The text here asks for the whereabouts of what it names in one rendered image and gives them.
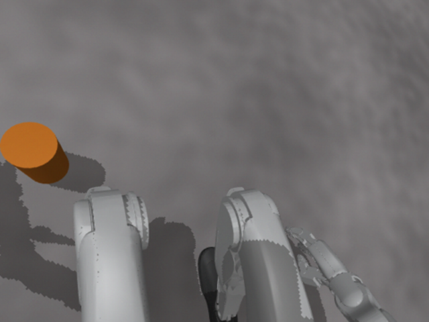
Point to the right robot foot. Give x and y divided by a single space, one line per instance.
208 282

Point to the right robot hand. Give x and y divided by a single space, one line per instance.
327 261

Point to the right robot arm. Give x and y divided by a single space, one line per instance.
355 301

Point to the can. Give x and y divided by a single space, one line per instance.
34 149

